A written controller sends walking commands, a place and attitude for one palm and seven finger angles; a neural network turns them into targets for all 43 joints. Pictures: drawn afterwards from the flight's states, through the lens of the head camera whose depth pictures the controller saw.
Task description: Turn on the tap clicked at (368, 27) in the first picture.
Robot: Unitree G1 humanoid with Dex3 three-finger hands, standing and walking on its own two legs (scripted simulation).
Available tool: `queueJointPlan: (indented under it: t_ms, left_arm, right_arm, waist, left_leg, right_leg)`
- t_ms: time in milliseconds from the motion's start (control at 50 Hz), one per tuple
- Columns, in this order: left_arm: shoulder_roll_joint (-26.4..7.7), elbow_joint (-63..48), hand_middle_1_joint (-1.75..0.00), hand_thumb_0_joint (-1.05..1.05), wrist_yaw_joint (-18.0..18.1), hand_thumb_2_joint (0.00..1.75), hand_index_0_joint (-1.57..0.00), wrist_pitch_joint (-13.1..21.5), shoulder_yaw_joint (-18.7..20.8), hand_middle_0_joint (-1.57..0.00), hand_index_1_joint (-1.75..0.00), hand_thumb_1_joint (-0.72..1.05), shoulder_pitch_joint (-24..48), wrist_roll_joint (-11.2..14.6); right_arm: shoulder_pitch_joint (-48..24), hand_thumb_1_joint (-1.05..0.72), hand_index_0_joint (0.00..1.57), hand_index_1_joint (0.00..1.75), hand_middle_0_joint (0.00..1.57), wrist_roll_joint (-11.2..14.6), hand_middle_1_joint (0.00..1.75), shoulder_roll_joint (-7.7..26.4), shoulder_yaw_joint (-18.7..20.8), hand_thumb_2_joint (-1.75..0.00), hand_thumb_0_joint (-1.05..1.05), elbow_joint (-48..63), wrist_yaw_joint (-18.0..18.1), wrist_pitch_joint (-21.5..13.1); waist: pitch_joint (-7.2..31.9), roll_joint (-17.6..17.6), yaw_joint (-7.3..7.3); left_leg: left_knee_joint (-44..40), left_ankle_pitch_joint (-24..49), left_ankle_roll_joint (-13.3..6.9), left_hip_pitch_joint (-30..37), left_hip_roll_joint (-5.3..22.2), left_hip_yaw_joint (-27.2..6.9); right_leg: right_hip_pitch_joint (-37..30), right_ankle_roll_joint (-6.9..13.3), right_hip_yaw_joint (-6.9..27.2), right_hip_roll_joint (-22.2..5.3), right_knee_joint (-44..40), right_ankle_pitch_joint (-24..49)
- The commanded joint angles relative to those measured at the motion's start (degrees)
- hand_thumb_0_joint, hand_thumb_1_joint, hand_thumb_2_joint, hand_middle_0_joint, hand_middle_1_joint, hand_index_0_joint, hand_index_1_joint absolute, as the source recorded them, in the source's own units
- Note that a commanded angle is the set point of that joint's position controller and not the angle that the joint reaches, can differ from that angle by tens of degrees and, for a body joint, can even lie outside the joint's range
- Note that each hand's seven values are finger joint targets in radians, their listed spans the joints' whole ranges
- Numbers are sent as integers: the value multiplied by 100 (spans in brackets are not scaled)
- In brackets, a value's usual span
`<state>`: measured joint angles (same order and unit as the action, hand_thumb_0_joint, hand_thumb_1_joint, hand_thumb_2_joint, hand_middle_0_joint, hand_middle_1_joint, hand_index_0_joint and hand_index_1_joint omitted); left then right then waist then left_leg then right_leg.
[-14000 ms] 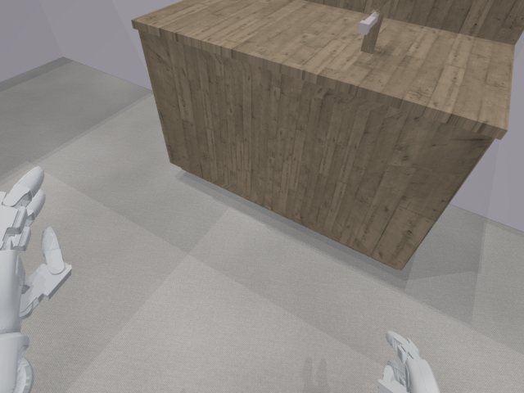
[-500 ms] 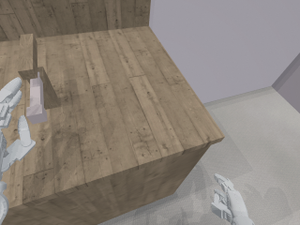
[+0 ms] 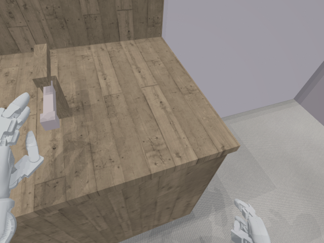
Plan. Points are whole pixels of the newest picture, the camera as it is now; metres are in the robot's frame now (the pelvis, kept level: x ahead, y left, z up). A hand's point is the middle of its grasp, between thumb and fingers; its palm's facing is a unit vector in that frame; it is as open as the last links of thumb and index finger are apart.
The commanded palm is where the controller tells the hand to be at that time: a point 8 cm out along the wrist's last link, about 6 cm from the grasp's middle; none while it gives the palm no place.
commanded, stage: turn the palm inward beside the body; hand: left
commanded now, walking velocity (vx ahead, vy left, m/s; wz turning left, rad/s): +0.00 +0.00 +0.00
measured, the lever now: (50, 120) +0.31 +0.28 +0.14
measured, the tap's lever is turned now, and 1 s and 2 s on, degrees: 0 3 3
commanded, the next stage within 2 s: none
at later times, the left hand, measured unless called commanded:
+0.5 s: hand (31, 170) +0.19 +0.24 +0.17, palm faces +0.54 -0.78 -0.31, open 7.4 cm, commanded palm +0.14 +0.26 +0.18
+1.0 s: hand (56, 164) +0.20 +0.20 +0.18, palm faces +0.48 -0.84 -0.26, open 7.4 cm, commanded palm +0.14 +0.24 +0.19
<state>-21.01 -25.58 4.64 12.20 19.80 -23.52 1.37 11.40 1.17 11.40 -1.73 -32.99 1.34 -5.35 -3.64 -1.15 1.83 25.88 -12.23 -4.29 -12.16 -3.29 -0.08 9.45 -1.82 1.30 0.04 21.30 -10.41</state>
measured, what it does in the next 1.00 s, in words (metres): shifts its weight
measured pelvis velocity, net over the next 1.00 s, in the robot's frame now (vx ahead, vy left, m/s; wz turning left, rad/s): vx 0.02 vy -0.07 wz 0.05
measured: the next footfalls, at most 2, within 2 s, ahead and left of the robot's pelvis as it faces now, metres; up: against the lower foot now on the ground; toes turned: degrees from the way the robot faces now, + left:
none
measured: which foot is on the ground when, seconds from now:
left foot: down 0.00-1.00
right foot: down 0.00-1.00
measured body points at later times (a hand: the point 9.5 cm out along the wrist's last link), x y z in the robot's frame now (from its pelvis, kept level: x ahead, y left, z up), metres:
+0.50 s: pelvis -0.03 -0.06 -0.02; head -0.04 -0.07 +0.43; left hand +0.15 +0.28 +0.19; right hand +0.20 -0.26 -0.09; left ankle +0.02 +0.06 -0.74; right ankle +0.01 -0.14 -0.74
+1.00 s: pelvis +0.02 -0.07 -0.02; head +0.00 -0.09 +0.43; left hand +0.17 +0.25 +0.19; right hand +0.23 -0.30 -0.09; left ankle +0.02 +0.06 -0.74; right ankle +0.01 -0.14 -0.74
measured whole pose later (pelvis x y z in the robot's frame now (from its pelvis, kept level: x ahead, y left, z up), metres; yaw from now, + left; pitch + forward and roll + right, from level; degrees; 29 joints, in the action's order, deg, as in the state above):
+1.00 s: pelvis +0.02 -0.07 -0.02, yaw +3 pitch +0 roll +1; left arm -20.4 -29.4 2.1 -7.9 24.1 -21.6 14.4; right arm 11.7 3.8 16.0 -0.6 -37.6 5.7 -11.4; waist 3.8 2.7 4.9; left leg 37.4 -19.1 0.7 -18.3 -1.6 -3.6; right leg 16.5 3.7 -3.2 2.4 38.0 -21.5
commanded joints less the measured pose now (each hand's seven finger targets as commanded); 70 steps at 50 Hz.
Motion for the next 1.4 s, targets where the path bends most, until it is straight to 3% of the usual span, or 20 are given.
queueJointPlan:
  t_ms: [0, 20, 60, 80, 160, 260, 340, 460, 580, 680, 760, 800, 860, 960, 1080, 1140, 1180, 1240, 1280, 1380]
  left_arm:
    - [-2529, 57, -30, 0, -11, 90, -20, 83, 1817, -20, -30, 90, 3416, -387]
    - [-1628, 647, -30, 0, -197, 90, -20, -377, 662, -20, -30, 90, 2580, 248]
    - [-1186, 166, -30, 0, -703, 90, -20, -965, 687, -20, -30, 90, 2314, 792]
    - [-404, 386, -30, 0, -864, 90, -20, -1418, 82, -20, -30, 90, 1618, 917]
    - [-1048, -1083, -30, 0, -773, 90, -20, -1539, 155, -20, -30, 90, 1129, 331]
    - [-1715, -1631, -30, 0, 7, 90, -20, -533, 1291, -20, -30, 90, 1364, 604]
    - [-1429, -565, -30, 0, 168, 90, -20, -911, 968, -20, -30, 90, 1769, 657]
    - [-1605, -706, -30, 0, -218, 90, -20, -1476, 454, -20, -30, 90, 2591, 648]
    - [-2087, -680, -30, 0, -130, 90, -20, -1339, 1255, -20, -30, 90, 2286, 863]
    - [-1889, -570, -30, 0, 4, 90, -20, -1637, 1552, -20, -30, 90, 1409, 1132]
    - [-1611, -1020, -30, 0, -142, 90, -20, -1800, 1389, -20, -30, 90, 1082, 1291]
    - [-1395, -1227, -30, 0, -209, 90, -20, -1753, 1219, -20, -30, 90, 1094, 1276]
    - [-1372, -1446, -30, 0, -277, 90, -20, -1605, 1275, -20, -30, 90, 913, 1361]
    - [-1199, -1750, -30, 0, -86, 90, -20, -1583, 1156, -20, -30, 90, 812, 1316]
    - [-1005, -1845, -30, 0, 200, 90, -20, -2080, 883, -20, -30, 90, 1165, 1176]
    - [-830, -1969, -30, 0, 239, 90, -20, -2349, 652, -20, -30, 90, 1215, 1211]
    - [-880, -2106, -30, 0, 291, 90, -20, -2531, 678, -20, -30, 90, 1296, 1143]
    - [-723, -2259, -30, 0, 330, 90, -20, -2714, 538, -20, -30, 90, 1220, 1210]
    - [-795, -2391, -30, 0, 407, 90, -20, -2812, 639, -20, -30, 90, 1310, 1157]
    - [-617, -2375, -30, 0, 541, 90, -20, -3088, 538, -20, -30, 90, 1322, 1219]
  right_arm:
    - [-501, -90, 20, 30, 20, -273, 30, 704, 362, -90, 0, 778, 382, -280]
    - [-245, -90, 20, 30, 20, -178, 30, 969, 369, -90, 0, 889, 81, -267]
    - [-527, -90, 20, 30, 20, -50, 30, 1159, 476, -90, 0, 738, -19, -286]
    - [-908, -90, 20, 30, 20, 133, 30, 1058, 342, -90, 0, 827, -113, -258]
    - [-1087, -90, 20, 30, 20, 9, 30, 1095, 326, -90, 0, 1031, -259, -156]
    - [-1175, -90, 20, 30, 20, -63, 30, 921, 284, -90, 0, 956, -39, -136]
    - [-1139, -90, 20, 30, 20, 79, 30, 957, 237, -90, 0, 698, 178, -102]
    - [-1297, -90, 20, 30, 20, 131, 30, 942, 129, -90, 0, 744, 508, -334]
    - [-1380, -90, 20, 30, 20, 191, 30, 829, 174, -90, 0, 513, 517, -552]
    - [-1293, -90, 20, 30, 20, 234, 30, 834, 199, -90, 0, 460, 471, -520]
    - [-1040, -90, 20, 30, 20, 239, 30, 935, 250, -90, 0, 556, 487, -594]
    - [-930, -90, 20, 30, 20, 269, 30, 920, 251, -90, 0, 564, 475, -687]
    - [-792, -90, 20, 30, 20, 247, 30, 970, 289, -90, 0, 580, 493, -886]
    - [-763, -90, 20, 30, 20, 238, 30, 921, 276, -90, 0, 552, 471, -1045]
    - [-1127, -90, 20, 30, 20, 323, 30, 859, 141, -90, 0, 509, 522, -992]
    - [-1157, -90, 20, 30, 20, 261, 30, 845, 121, -90, 0, 567, 560, -972]
    - [-1369, -90, 20, 30, 20, 318, 30, 819, 48, -90, 0, 515, 559, -920]
    - [-1336, -90, 20, 30, 20, 259, 30, 787, 24, -90, 0, 554, 558, -886]
    - [-1551, -90, 20, 30, 20, 291, 30, 764, -22, -90, 0, 494, 550, -850]
    - [-1707, -90, 20, 30, 20, 298, 30, 741, -73, -90, 0, 432, 547, -762]
  waist:
    - [1680, 1305, 440]
    - [1456, 866, 119]
    - [1786, 894, 314]
    - [1622, 706, 344]
    - [1181, 320, 307]
    - [1409, 382, 286]
    - [910, 710, 105]
    - [935, 433, 76]
    - [862, 271, 304]
    - [1063, 196, 389]
    - [1409, -236, 290]
    - [1479, 52, 278]
    - [1675, -109, 310]
    - [1569, 149, 370]
    - [1221, 605, 392]
    - [1200, 258, 360]
    - [1217, 659, 397]
    - [1133, 361, 389]
    - [1176, 685, 439]
    - [982, 551, 438]
  left_leg:
    - [-583, 410, 791, 157, 430, -705]
    - [-371, 2014, 1001, 486, 407, -754]
    - [-33, 2626, 905, 1187, 431, -465]
    - [-51, 2424, 908, 1137, 452, -445]
    - [-122, 1079, 646, 223, 406, -436]
    - [73, -443, 488, -170, 320, -427]
    - [224, -1367, 344, -524, 226, -341]
    - [611, -1170, 227, -491, 127, -228]
    - [1154, -764, 392, -810, 288, -273]
    - [1268, -367, 451, -1072, 389, -336]
    - [1232, 292, 369, -934, 407, -289]
    - [1143, 656, 311, -614, 370, -218]
    - [1071, 1075, 246, -366, 323, -183]
    - [933, 1308, 228, -176, 291, -201]
    - [654, 628, 253, -156, 299, -288]
    - [541, 533, 242, -136, 323, -361]
    - [466, 350, 278, -54, 309, -375]
    - [394, 353, 283, -90, 336, -434]
    - [334, 223, 311, -3, 313, -442]
    - [220, -130, 327, -67, 312, -499]
  right_leg:
    - [-137, 508, -365, 272, 1003, -190]
    - [366, 518, -676, 265, 842, 275]
    - [478, 437, -582, 211, 687, 705]
    - [628, 432, -617, 269, 814, 472]
    - [708, 415, -722, 206, 915, 315]
    - [939, 365, -620, 265, 1099, -543]
    - [1259, 342, -456, 131, 910, -1114]
    - [1177, 275, 25, -124, 447, -1935]
    - [895, 161, 821, -555, 39, -2426]
    - [399, -7, 1010, -838, 311, -755]
    - [138, -128, 716, -791, 745, 1239]
    - [266, -43, 352, -607, 897, 1693]
    - [224, -27, 27, -454, 1094, 2251]
    - [400, 149, -284, -284, 1105, 1723]
    - [743, 265, -374, -166, 863, 230]
    - [687, 259, -427, -138, 762, 66]
    - [703, 285, -405, -133, 756, -192]
    - [653, 286, -474, -117, 707, -204]
    - [652, 308, -444, -107, 716, -334]
    - [679, 301, -463, -102, 627, -624]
